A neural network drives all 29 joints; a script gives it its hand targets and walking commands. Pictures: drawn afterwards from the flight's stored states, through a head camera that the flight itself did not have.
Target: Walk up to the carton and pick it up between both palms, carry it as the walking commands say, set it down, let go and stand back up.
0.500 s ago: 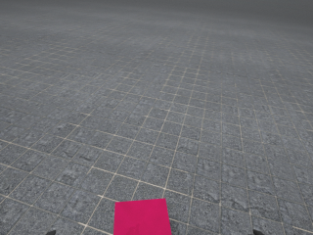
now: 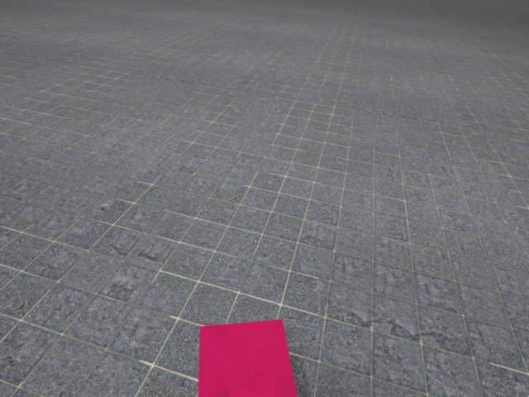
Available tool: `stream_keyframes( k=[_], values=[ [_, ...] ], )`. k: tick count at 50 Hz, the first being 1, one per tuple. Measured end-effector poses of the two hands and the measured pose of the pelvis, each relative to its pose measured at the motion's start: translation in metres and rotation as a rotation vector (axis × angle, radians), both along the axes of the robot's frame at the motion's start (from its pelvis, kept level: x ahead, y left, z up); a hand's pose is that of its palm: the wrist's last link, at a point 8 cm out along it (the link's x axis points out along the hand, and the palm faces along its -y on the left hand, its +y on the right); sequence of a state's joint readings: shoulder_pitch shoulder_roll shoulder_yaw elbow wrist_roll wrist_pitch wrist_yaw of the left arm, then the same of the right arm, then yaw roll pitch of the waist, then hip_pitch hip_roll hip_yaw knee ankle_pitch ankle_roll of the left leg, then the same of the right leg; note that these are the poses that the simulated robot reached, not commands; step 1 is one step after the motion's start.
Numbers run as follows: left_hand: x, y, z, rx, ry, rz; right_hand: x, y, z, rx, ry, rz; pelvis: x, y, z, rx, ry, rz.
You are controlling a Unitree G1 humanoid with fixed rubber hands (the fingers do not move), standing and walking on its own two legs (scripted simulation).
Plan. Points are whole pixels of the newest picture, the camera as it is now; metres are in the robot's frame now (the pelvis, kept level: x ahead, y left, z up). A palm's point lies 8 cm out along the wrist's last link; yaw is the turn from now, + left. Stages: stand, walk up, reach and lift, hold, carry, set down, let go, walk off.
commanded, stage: stand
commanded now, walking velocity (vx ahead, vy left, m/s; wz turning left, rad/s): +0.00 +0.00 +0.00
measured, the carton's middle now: (244, 378) +0.46 +0.03 -0.67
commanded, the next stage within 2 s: none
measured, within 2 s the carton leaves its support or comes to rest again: neither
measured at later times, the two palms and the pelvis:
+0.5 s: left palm out of the picture +0.04 +0.30 -0.12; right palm out of the picture +0.06 -0.29 -0.09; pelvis -0.02 +0.00 +0.00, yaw +0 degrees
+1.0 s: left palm out of the picture +0.04 +0.30 -0.12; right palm out of the picture +0.05 -0.30 -0.10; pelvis -0.02 +0.00 +0.00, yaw +0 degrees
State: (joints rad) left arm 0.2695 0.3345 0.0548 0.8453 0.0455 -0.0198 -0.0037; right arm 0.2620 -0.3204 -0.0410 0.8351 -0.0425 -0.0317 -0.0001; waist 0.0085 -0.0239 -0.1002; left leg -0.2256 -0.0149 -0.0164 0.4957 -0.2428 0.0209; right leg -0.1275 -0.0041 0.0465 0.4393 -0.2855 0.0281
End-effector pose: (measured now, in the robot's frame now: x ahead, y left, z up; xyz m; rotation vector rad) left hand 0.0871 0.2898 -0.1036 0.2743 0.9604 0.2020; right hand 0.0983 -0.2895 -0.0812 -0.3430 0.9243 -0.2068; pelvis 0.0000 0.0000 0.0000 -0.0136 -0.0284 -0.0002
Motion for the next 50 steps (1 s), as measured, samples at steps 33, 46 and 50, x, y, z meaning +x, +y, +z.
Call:
stream_keyframes(
  k=[33,46,50],
  values=[
    [-0.052,0.009,-0.014,0.002,0.166,0.032,-0.042,-0.005,-0.014,0.007,0.137,-0.050,-0.024,0.003,0.002,0.001,-0.030,0.004],
    [-0.051,0.010,-0.014,0.008,0.187,0.034,-0.045,-0.007,-0.016,0.011,0.165,-0.060,-0.025,0.002,0.003,0.002,-0.035,0.005],
    [-0.049,0.011,-0.014,0.009,0.189,0.036,-0.045,-0.008,-0.017,0.009,0.171,-0.061,-0.025,0.001,0.004,0.001,-0.035,0.006]
  ],
)
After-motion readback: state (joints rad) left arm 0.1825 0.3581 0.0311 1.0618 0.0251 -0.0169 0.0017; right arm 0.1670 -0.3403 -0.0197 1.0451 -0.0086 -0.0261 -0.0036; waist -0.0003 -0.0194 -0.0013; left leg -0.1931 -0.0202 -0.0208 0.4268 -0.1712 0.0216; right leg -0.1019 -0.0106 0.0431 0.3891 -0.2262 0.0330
